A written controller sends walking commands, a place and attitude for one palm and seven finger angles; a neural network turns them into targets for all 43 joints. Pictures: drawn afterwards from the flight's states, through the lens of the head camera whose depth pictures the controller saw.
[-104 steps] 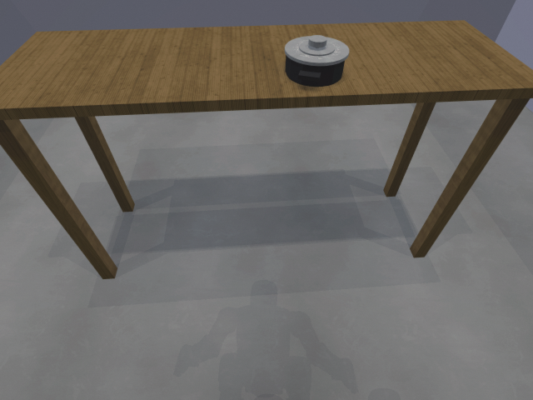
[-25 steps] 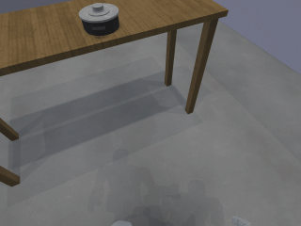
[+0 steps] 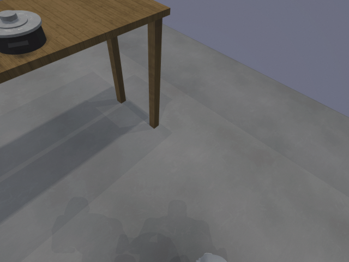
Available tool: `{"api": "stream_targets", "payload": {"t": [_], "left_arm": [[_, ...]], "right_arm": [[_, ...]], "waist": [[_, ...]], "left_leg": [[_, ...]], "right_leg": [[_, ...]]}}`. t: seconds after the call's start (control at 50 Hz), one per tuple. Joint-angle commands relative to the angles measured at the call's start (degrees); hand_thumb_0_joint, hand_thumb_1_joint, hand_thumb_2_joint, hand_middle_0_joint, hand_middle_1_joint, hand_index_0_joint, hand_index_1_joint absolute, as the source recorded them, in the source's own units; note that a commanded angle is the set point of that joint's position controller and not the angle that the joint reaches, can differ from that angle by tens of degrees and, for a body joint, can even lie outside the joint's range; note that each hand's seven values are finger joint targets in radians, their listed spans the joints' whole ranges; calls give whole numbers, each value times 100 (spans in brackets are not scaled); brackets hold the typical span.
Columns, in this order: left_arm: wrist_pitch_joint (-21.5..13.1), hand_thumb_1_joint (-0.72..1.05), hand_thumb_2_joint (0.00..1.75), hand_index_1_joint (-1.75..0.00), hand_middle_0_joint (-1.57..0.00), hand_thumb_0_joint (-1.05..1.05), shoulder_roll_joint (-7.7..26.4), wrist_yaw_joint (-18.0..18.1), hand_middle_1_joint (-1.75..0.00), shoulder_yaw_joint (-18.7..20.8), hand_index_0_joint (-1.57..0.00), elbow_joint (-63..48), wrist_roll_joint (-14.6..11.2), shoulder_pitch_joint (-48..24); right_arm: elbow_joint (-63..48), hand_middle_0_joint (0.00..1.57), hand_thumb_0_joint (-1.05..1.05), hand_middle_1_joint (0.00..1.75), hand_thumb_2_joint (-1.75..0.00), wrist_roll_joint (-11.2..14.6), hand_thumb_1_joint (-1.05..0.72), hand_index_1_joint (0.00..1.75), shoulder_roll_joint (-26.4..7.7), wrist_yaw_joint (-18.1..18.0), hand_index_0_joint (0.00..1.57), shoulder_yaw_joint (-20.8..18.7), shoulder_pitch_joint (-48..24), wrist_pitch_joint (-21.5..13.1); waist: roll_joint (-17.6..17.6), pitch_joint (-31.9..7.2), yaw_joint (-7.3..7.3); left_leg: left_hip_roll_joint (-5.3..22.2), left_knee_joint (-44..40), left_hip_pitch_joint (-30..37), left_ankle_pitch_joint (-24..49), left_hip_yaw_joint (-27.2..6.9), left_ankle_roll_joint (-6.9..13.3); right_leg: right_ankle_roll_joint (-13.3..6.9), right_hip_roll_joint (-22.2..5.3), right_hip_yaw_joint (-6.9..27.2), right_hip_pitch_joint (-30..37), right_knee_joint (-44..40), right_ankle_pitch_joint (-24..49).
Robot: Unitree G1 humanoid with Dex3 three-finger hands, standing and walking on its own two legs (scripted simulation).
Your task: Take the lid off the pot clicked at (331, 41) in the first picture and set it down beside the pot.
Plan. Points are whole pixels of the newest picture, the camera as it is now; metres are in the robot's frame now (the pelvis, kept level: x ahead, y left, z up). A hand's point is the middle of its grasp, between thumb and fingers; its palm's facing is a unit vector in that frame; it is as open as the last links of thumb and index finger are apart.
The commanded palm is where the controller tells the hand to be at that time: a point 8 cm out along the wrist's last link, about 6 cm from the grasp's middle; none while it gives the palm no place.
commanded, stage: walk to a spot facing it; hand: left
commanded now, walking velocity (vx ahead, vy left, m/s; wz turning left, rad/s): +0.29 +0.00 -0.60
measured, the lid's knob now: (8, 15) +0.72 +0.56 +0.15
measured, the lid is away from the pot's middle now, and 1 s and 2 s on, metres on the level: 0.00 0.00 0.00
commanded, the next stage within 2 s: turn to face it in 0.96 s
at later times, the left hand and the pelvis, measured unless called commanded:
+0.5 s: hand (124, 250) +0.17 +0.13 -0.18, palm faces -0.19 -0.97 -0.18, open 7.3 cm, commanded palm none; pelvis +0.14 -0.05 -0.01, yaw -14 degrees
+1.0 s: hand (156, 151) +0.49 +0.08 -0.17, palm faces -0.44 -0.88 -0.17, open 7.3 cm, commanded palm none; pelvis +0.33 -0.05 +0.00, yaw -30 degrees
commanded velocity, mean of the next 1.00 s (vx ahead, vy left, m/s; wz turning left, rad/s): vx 0.23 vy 0.00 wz -0.48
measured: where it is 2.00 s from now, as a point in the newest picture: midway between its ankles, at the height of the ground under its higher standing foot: (192, 226)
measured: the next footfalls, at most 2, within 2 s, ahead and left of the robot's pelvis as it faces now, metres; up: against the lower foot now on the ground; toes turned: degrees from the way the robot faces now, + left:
right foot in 0.14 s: +0.06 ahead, -0.16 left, +0.00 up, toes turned -11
left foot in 0.60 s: +0.37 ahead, +0.03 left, +0.00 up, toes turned -11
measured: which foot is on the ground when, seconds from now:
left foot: down 0.00-0.14, up 0.16-0.58, down 0.60-1.00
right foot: up 0.00-0.12, down 0.14-0.60, up 0.62-1.00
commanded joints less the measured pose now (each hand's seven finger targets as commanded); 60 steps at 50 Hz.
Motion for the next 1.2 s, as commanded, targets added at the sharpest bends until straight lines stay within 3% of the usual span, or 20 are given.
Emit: {"api": "stream_targets", "payload": {"t": [0.0, 0.06, 0.1, 0.12, 0.14, 0.2, 0.26, 0.48, 0.54, 0.58, 0.6, 0.66, 0.7, 0.78, 1.0, 1.08, 1.1, 1.12, 1.14, 1.18], "left_arm": [[-305, 90, 90, -30, -20, 0, 129, -120, -30, -44, -20, -802, 20, -939], [-392, 90, 90, -30, -20, 0, 125, -137, -30, -1, -20, -781, 20, -720], [-528, 90, 90, -30, -20, 0, 512, -65, -30, 106, -20, -352, 41, 526], [-617, 90, 90, -30, -20, 0, 1255, 50, -30, 280, -20, -122, 55, 1350], [-570, 90, 90, -30, -20, 0, 1519, 167, -30, 340, -20, -28, -91, 1803], [-677, 90, 90, -30, -20, 0, 899, 247, -30, 208, -20, -218, -80, 799], [-826, 90, 90, -30, -20, 0, 593, 244, -30, 78, -20, -236, -34, 526], [-943, 90, 90, -30, -20, 0, 523, 317, -30, 28, -20, 274, 23, 1158], [-944, 90, 90, -30, -20, 0, 507, 304, -30, 83, -20, 301, -22, 952], [-914, 90, 90, -30, -20, 0, -88, 210, -30, 6, -20, 171, -114, 1410], [-882, 90, 90, -30, -20, 0, 74, 219, -30, 19, -20, 87, -63, 1094], [-747, 90, 90, -30, -20, 0, -84, 103, -30, 74, -20, 219, 38, 858], [-605, 90, 90, -30, -20, 0, -289, 57, -30, 61, -20, 337, 56, 1241], [-420, 90, 90, -30, -20, 0, -355, 57, -30, 133, -20, 180, 67, 1083], [-382, 90, 90, -30, -20, 0, -333, 54, -30, 38, -20, -410, 24, -426], [-556, 90, 90, -30, -20, 0, -255, 153, -30, -5, -20, -226, 76, 240], [-660, 90, 90, -30, -20, 0, 43, 221, -30, 44, -20, -31, 113, 803], [-772, 90, 90, -30, -20, 0, 594, 314, -30, 149, -20, 152, 127, 1361], [-788, 90, 90, -30, -20, 0, 740, 342, -30, 104, -20, 260, -43, 1481], [-786, 90, 90, -30, -20, 0, 423, 425, -30, -13, -20, 126, -19, 569]], "right_arm": [[-135, 20, 0, 30, -90, -33, -90, 30, -1275, -20, 20, -390, 493, -154], [-89, 20, 0, 30, -90, -42, -90, 30, -1316, 9, 20, -400, 381, -184], [-84, 20, 0, 30, -90, 4, -90, 30, -1172, 74, 20, -349, 306, -178], [-332, 20, 0, 30, -90, 84, -90, 30, -701, 149, 20, -216, 144, -161], [-653, 20, 0, 30, -90, 21, -90, 30, -797, 137, 20, -215, -607, -150], [-440, 20, 0, 30, -90, 10, -90, 30, -924, 173, 20, -316, -549, -185], [-210, 20, 0, 30, -90, -32, -90, 30, -698, 193, 20, -312, -268, -113], [-565, 20, 0, 30, -90, 53, -90, 30, -417, 306, 20, -269, -1173, -276], [-64, 20, 0, 30, -90, 17, -90, 30, -726, 162, 20, -371, 390, -387], [225, 20, 0, 30, -90, -55, -90, 30, -1782, 69, 20, -578, 1619, -415], [124, 20, 0, 30, -90, 0, -90, 30, -1658, 48, 20, -508, 1272, -331], [-63, 20, 0, 30, -90, 2, -90, 30, -593, 35, 20, -241, 85, -432], [34, 20, 0, 30, -90, 54, -90, 30, -428, 5, 20, -203, -60, -496], [97, 20, 0, 30, -90, 91, -90, 30, -320, -29, 20, -269, 109, -497], [306, 20, 0, 30, -90, 12, -90, 30, -689, -11, 20, -370, 556, -235], [413, 20, 0, 30, -90, 17, -90, 30, -689, -4, 20, -356, 607, -185], [446, 20, 0, 30, -90, 66, -90, 30, -549, 26, 20, -307, 717, -181], [363, 20, 0, 30, -90, 141, -90, 30, -161, 48, 20, -204, 796, -184], [309, 20, 0, 30, -90, 196, -90, 30, -162, -7, 20, -184, 729, -93], [457, 20, 0, 30, -90, 160, -90, 30, 49, 1, 20, -132, 678, 14]], "waist": [[1335, -22, -374], [1164, -39, -197], [126, -646, 423], [-1756, -955, 785], [-1558, -731, 987], [-641, -311, 395], [-263, 63, 21], [-521, 199, 191], [-83, -454, -512], [2458, -1407, -655], [1731, -846, -600], [877, 276, -37], [972, 75, 233], [823, -1, 238], [1068, 156, -226], [839, -390, 67], [226, -811, 319], [-1120, -1572, 515], [-902, -2058, 424], [-577, -1361, 161]], "left_leg": [[1581, -967, 275, 567, -946, 793], [1682, -636, -119, 198, -680, 617], [1174, 1398, -1211, 325, 111, 105], [401, 3346, -3118, -1605, 578, -261], [152, 4344, -3873, -1879, -312, -257], [545, 4540, -3641, -478, -882, -223], [507, 3811, -3021, 14, -702, -440], [88, 1652, -2338, 490, -530, -291], [-209, 527, 204, 753, -461, -141], [2401, -895, 1842, -164, -3937, 583], [2510, -1227, 1041, -1008, -4203, 802], [1830, -1561, -796, -814, -2399, 406], [1467, -1386, -891, 274, -1282, 206], [1469, -1368, -540, 1526, -432, 469], [1690, -487, 325, 3241, 461, 591], [1533, 880, 280, 4110, 549, 372], [1283, 1903, -467, 3345, 588, 124], [401, 3498, -1871, -154, 684, -212], [136, 4142, -1727, -1925, -288, -245], [303, 4238, -1757, -1542, -749, -216]], "right_leg": [[-167, -35, -359, -307, -929, -186], [-348, 23, -450, 532, -1700, -237], [-664, 162, -422, 2811, -2765, 234], [-1307, -1443, 2046, 4140, -3620, -843], [-1690, -2057, 3496, 3712, -4096, -529], [-1615, -1494, 2556, 2659, -4157, -819], [-1495, -1068, 1460, 1845, -4066, 1160], [-1394, -916, 1447, 2088, -3852, 1926], [-1071, -374, 1005, 1403, -1962, 2858], [-596, 772, 123, -582, 1551, -1061], [-686, 336, 554, -773, 2116, -906], [-578, -207, 352, -777, 2335, 378], [-473, -239, 235, -518, 2118, 807], [-243, -349, 102, -1040, 1805, 1171], [-253, -225, -584, -658, -806, 869], [-482, 164, -787, 949, -2001, 1091], [-570, -110, -469, 2238, -2497, 2271], [-1216, -1742, 1452, 3596, -2537, 4777], [-1773, -2248, 1589, 3413, -2742, 5792], [-1687, -1921, 970, 2282, -3198, 4003]]}}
